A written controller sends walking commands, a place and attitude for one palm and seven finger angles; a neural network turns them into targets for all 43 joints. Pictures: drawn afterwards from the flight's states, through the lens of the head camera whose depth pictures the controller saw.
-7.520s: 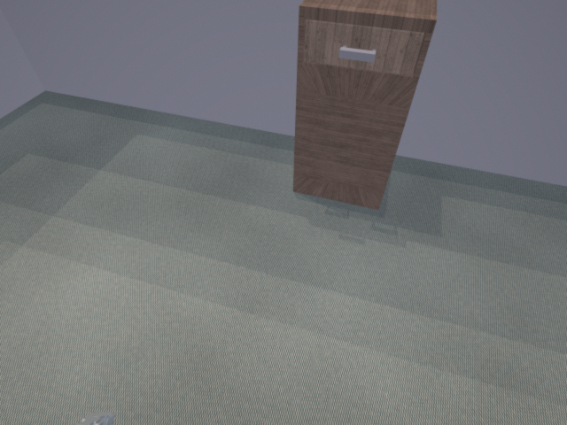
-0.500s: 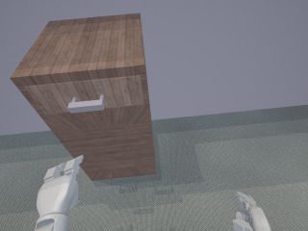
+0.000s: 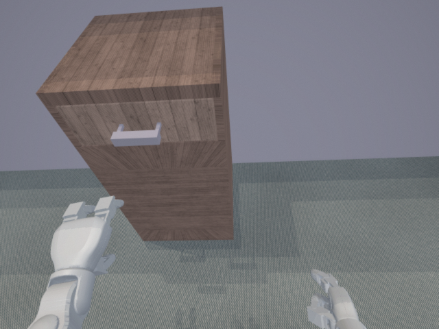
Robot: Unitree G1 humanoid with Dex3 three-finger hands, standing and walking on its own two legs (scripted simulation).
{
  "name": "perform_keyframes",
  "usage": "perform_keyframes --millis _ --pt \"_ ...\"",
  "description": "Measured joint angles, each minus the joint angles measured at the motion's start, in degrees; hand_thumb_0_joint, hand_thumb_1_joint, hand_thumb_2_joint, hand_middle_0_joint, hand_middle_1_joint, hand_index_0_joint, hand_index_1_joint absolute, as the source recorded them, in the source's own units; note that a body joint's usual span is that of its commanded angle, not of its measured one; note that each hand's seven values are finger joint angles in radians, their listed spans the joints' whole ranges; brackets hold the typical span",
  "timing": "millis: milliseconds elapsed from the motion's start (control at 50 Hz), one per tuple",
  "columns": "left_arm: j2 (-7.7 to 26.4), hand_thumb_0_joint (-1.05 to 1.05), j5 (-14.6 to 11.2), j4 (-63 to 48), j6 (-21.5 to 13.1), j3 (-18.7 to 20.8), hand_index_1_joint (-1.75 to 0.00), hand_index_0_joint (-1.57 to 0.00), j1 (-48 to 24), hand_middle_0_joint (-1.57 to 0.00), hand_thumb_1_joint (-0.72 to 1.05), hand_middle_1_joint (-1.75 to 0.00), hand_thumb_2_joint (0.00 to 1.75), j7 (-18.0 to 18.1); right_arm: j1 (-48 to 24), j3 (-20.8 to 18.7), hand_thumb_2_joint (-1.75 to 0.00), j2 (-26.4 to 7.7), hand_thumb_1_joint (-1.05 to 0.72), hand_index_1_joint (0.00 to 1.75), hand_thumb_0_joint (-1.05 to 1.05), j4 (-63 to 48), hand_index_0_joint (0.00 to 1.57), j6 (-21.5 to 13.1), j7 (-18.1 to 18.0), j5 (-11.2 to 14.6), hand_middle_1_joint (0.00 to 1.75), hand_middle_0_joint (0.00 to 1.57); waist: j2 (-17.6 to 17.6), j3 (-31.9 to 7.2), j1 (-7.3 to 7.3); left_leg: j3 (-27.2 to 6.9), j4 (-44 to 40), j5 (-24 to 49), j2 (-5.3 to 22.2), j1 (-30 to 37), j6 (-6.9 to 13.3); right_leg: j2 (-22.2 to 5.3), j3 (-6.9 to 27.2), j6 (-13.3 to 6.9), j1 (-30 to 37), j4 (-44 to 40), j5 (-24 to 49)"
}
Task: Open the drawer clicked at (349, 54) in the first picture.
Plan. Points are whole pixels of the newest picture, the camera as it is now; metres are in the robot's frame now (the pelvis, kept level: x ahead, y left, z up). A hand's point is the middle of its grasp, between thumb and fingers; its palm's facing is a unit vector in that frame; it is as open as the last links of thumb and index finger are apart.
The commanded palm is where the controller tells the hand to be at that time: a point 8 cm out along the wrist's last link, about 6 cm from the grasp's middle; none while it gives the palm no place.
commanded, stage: raise the hand with hooked fingers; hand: left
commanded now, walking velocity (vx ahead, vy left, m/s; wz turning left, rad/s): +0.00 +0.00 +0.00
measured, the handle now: (138, 132) +0.56 +0.28 +0.01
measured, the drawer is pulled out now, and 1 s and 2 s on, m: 0.00 0.00 0.00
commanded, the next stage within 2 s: move the hooked fingers above the handle in 1.12 s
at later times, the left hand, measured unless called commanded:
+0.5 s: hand (82, 203) +0.29 +0.28 +0.09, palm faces +0.10 -0.08 -0.99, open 13.4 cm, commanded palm +0.27 +0.28 +0.15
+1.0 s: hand (78, 184) +0.32 +0.28 +0.12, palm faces +0.03 -0.08 -1.00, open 13.9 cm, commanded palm +0.29 +0.29 +0.18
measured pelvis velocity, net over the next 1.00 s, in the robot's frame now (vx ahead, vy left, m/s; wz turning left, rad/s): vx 0.01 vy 0.04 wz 0.01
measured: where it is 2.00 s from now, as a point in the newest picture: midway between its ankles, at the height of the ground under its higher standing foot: outside the picture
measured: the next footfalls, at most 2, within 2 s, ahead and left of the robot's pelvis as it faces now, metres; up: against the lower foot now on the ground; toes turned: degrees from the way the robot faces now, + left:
none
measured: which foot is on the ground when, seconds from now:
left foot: down 0.00-1.00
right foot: down 0.00-1.00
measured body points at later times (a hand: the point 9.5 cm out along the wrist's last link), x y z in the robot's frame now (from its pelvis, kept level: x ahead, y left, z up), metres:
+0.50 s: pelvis +0.01 +0.04 +0.02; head +0.02 +0.01 +0.47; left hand +0.28 +0.28 +0.14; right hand +0.23 -0.17 -0.08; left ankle -0.02 +0.15 -0.72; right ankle +0.01 -0.08 -0.72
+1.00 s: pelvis +0.01 +0.04 +0.03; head +0.03 +0.01 +0.47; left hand +0.31 +0.28 +0.17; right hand +0.19 -0.18 -0.10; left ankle -0.02 +0.15 -0.72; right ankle +0.01 -0.08 -0.72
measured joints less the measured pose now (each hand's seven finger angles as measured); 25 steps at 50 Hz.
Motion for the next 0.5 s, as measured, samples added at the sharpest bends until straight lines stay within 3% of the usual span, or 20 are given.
perform_keyframes --millis 80,180,280,500 --pt "0.11 0.00 -0.06 -1.46 -2.54 0.46 -0.82 -0.28 1.08 -0.28 0.09 -0.82 0.55 -0.73 2.60 -1.59 -0.90 -1.95 -0.90 0.30 0.01 1.00 0.21 -0.43 -0.06 0.01 0.30 0.21 0.57 1.01 -0.22 0.47 -2.37 0.87 -0.27 1.86 -0.02 -0.14 0.49 0.51 1.74 -2.33 1.02" --pt "0.29 0.00 0.57 -1.88 -4.12 0.85 -0.89 -0.29 0.22 -0.29 -0.03 -0.90 0.50 1.33 3.81 -4.24 -0.90 -4.31 -0.90 0.30 0.01 2.62 0.21 -0.81 -0.27 0.16 0.30 0.21 0.54 1.42 0.25 0.52 -3.08 1.08 -0.93 2.46 0.33 -0.78 0.60 1.24 2.55 -3.27 1.32" --pt "0.44 0.00 -0.01 -0.44 -1.52 0.03 -0.97 -0.29 -3.89 -0.30 -0.14 -0.97 0.46 1.19 2.43 -5.35 -0.90 -5.31 -0.90 0.30 0.01 3.28 0.20 -0.85 -0.50 0.94 0.30 0.20 0.62 1.44 0.42 0.50 -3.78 1.23 -1.56 3.76 1.03 -1.36 0.63 1.95 4.18 -4.44 1.71" --pt "1.57 0.00 -0.63 -0.99 3.03 -3.24 -1.13 -0.31 -12.20 -0.31 -0.39 -1.13 0.35 -6.80 -1.73 -2.54 -0.90 -3.06 -0.90 0.30 0.01 0.60 0.20 0.05 -0.15 2.18 0.30 0.20 0.94 1.75 1.36 0.90 -9.15 3.20 -2.48 10.23 2.11 -1.99 0.99 3.13 10.88 -10.29 4.06"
